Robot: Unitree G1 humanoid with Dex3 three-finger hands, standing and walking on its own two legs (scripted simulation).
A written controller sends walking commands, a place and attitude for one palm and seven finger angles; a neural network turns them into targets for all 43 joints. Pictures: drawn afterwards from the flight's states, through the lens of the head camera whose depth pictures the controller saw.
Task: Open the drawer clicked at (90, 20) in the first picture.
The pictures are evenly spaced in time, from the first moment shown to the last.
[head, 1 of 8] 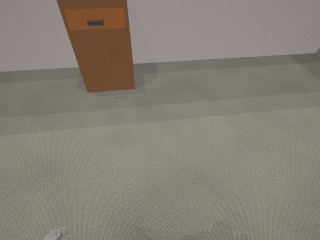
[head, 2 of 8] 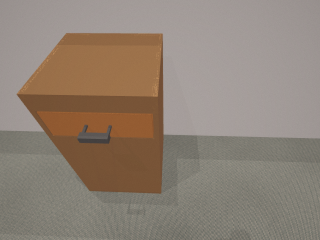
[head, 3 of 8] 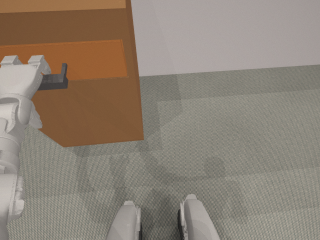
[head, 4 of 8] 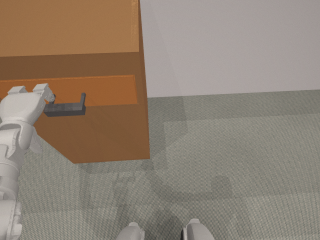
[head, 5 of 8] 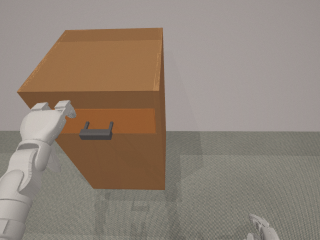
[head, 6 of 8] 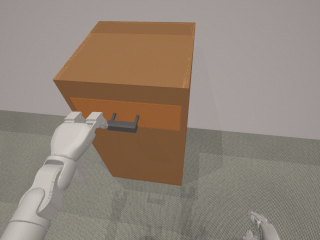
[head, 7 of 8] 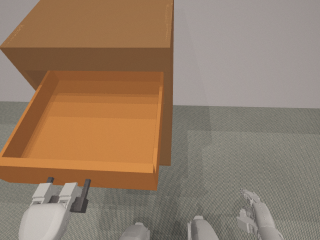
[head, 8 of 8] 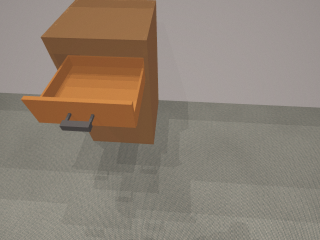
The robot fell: no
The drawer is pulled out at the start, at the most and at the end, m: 0.00 0.30 0.30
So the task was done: yes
